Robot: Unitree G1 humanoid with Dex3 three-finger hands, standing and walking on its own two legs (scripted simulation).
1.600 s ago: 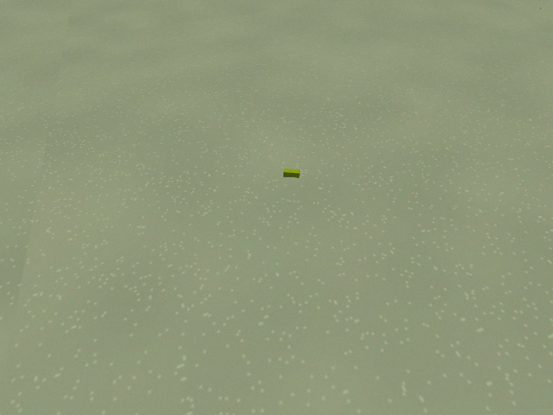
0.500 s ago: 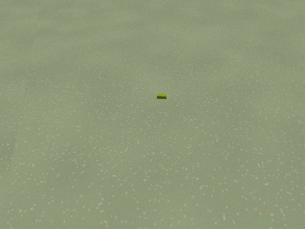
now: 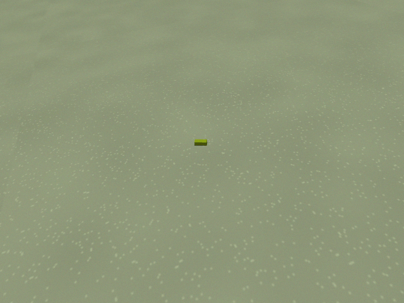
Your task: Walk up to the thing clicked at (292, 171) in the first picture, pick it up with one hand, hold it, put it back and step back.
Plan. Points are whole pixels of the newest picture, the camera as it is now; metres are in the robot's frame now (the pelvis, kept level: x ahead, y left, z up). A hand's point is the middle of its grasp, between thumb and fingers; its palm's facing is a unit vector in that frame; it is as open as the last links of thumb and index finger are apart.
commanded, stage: walk up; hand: left
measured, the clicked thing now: (200, 142) +1.31 +0.15 -0.75
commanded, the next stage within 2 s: none
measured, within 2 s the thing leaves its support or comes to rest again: neither
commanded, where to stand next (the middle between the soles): +0.95 -0.07 m, yaw -1 degrees
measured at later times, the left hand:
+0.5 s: hand (116, 241) +0.31 +0.28 -0.14, palm faces -0.09 -0.94 -0.34, open 7.4 cm
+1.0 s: hand (144, 183) +0.50 +0.24 -0.14, palm faces -0.04 -0.93 -0.36, open 7.4 cm
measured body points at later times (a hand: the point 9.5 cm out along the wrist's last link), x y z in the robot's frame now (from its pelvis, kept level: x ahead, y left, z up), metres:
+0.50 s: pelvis +0.23 +0.00 +0.00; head +0.25 +0.02 +0.45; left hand +0.31 +0.33 -0.11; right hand +0.30 -0.32 -0.09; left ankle +0.24 +0.14 -0.73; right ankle +0.28 -0.14 -0.69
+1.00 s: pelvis +0.46 -0.04 +0.00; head +0.47 -0.03 +0.45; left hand +0.50 +0.29 -0.11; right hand +0.54 -0.36 -0.11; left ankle +0.57 +0.09 -0.72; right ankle +0.41 -0.16 -0.73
